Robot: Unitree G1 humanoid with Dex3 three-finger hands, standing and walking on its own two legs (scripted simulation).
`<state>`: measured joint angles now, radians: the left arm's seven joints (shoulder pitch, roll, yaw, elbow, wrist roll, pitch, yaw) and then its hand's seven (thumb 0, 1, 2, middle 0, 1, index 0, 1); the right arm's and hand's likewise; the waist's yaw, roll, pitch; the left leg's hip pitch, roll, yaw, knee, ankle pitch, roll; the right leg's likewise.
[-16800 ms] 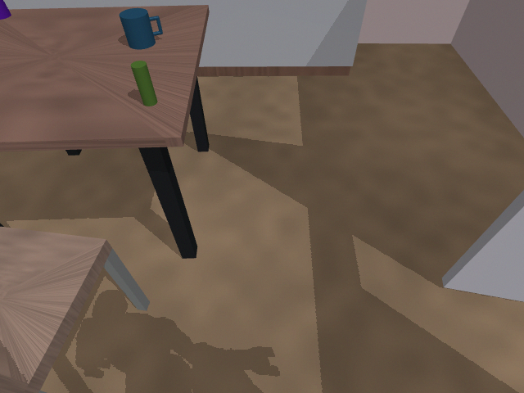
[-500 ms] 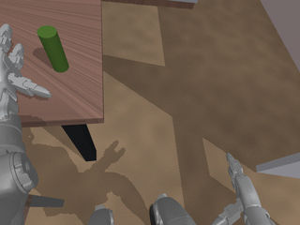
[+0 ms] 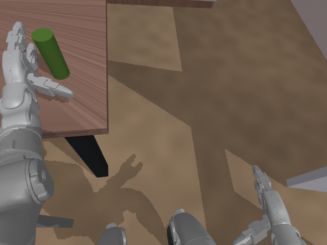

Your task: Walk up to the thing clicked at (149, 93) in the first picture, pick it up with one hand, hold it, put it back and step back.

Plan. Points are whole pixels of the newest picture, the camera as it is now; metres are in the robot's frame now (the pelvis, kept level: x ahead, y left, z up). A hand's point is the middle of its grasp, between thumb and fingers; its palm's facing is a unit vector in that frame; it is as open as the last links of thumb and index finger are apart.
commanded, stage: close in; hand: left
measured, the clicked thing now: (52, 56) +0.55 +0.17 +0.09
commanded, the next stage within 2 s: close in 0.06 s
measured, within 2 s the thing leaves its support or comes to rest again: leaves its support in 1.22 s
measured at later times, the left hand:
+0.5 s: hand (55, 57) +0.54 +0.17 +0.10, palm faces +0.06 -1.00 +0.01, open 15.1 cm
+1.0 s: hand (53, 57) +0.54 +0.17 +0.10, palm faces +0.07 -1.00 +0.00, open 6.3 cm
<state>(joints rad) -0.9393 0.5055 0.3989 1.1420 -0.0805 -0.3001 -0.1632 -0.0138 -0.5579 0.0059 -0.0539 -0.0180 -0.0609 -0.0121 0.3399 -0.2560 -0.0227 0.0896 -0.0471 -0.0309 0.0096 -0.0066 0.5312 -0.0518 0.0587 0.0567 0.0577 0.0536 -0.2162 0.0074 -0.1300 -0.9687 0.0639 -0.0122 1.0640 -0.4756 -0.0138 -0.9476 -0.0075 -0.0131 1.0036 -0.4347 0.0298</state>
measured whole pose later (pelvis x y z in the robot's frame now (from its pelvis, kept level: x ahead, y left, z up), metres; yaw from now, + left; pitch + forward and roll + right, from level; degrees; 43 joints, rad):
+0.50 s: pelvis +0.00 +0.00 +0.00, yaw +0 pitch +22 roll -2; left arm -0.97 0.50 0.40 1.16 -0.06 -0.31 -0.12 -0.01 -0.55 0.11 -0.52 -0.33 -0.53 -0.31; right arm 0.35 -0.25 -0.03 0.03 -0.05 0.01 0.03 -0.01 0.50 -0.05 0.06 0.06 0.06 0.05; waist -0.23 0.01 -0.13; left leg -0.96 0.07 0.00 1.05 -0.48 -0.01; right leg -0.94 -0.01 0.00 0.99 -0.43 0.03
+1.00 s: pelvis +0.00 +0.00 +0.00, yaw +0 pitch +22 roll -2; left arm -0.98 0.51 0.39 1.17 -0.05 -0.33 -0.10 -0.01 -0.02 0.77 -1.13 -1.01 -1.14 -0.99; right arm 0.36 -0.25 -0.03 0.05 -0.06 0.02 0.03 -0.01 0.51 -0.05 0.06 0.06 0.06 0.05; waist -0.23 0.02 -0.12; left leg -0.96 0.06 0.00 1.05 -0.47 -0.01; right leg -0.94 -0.01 0.00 0.99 -0.42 0.03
